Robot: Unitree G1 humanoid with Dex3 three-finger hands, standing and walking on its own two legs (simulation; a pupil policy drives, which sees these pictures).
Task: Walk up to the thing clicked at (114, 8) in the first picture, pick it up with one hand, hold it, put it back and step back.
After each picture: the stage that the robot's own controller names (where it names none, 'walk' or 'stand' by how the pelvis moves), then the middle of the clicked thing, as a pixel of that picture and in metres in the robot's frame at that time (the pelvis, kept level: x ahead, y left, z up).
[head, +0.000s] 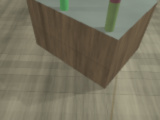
stand; (112, 13) +0.97 -0.20 -0.04
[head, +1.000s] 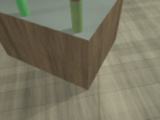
walk; (76, 12) +0.86 +0.10 -0.02
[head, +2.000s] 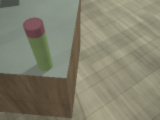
stand; (40, 47) +0.52 +0.19 +0.00
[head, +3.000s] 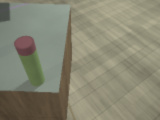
stand; (31, 63) +0.48 +0.22 -0.03
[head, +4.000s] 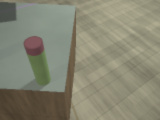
stand; (39, 63) +0.49 +0.20 -0.04
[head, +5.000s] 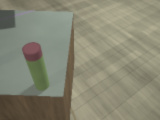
stand; (37, 69) +0.48 +0.21 -0.05
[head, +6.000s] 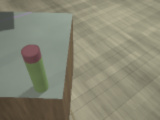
stand; (36, 71) +0.47 +0.21 -0.05
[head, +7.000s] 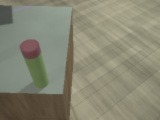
rise first; (36, 66) +0.48 +0.21 -0.04
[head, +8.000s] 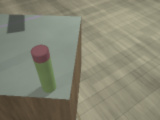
rise first; (45, 71) +0.48 +0.20 -0.04
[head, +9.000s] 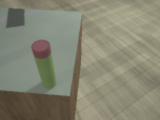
go down; (45, 66) +0.48 +0.19 -0.03
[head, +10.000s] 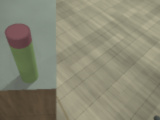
go down; (24, 57) +0.46 +0.19 +0.02
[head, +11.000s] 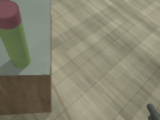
close in; (14, 40) +0.49 +0.19 +0.04
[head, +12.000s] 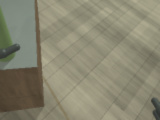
close; out of the picture +0.50 +0.20 +0.07
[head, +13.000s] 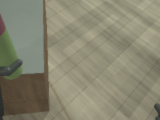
lift; (1, 50) +0.44 +0.21 +0.06
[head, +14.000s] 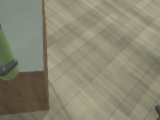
lift; out of the picture +0.45 +0.21 +0.06
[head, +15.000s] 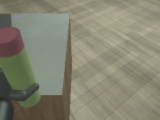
lift; (19, 72) +0.32 +0.19 +0.15
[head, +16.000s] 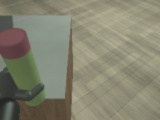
hold; (25, 72) +0.32 +0.17 +0.15
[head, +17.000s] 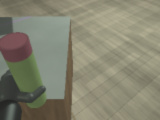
hold; (27, 75) +0.32 +0.17 +0.14
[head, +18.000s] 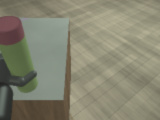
crouch; (18, 60) +0.36 +0.19 +0.16
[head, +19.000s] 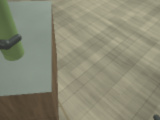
lower; (1, 24) +0.48 +0.21 +0.18
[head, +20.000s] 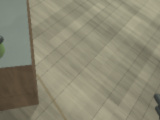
lower; out of the picture +0.52 +0.21 +0.07
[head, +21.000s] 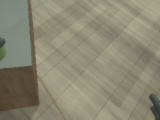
lower; out of the picture +0.51 +0.21 +0.07
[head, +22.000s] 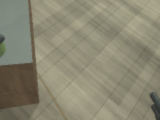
lower; out of the picture +0.52 +0.21 +0.08
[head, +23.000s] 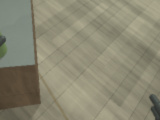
lower; out of the picture +0.51 +0.22 +0.07
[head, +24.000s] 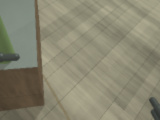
open; out of the picture +0.49 +0.20 +0.07
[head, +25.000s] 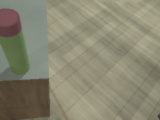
sink last; (14, 47) +0.47 +0.19 +0.04
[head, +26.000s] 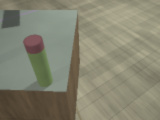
stand; (40, 63) +0.49 +0.21 +0.01
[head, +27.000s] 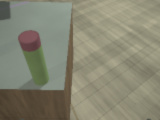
stand; (36, 61) +0.47 +0.20 +0.02
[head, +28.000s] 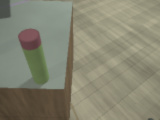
stand; (36, 59) +0.47 +0.20 +0.02
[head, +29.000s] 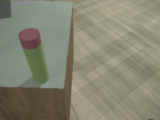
stand; (36, 59) +0.48 +0.20 +0.02
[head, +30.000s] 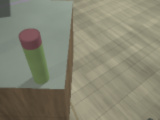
stand; (36, 59) +0.47 +0.20 +0.02
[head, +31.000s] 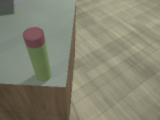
stand; (39, 57) +0.48 +0.19 +0.01
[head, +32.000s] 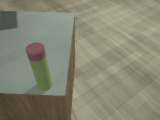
walk; (40, 69) +0.48 +0.20 -0.05
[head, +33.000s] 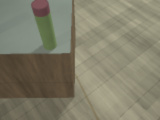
walk; (45, 27) +0.64 +0.20 -0.02
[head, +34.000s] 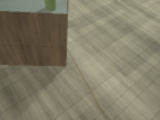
walk; out of the picture +1.00 +0.21 -0.03
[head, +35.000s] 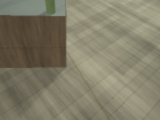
stand; out of the picture +1.10 +0.24 -0.04
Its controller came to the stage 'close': yes
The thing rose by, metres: 0.21
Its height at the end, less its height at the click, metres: +0.00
